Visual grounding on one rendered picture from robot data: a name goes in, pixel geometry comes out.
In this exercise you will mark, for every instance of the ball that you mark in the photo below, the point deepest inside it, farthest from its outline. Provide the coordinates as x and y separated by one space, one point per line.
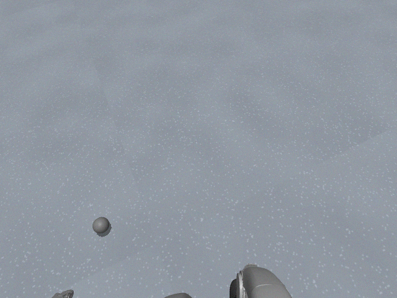
100 225

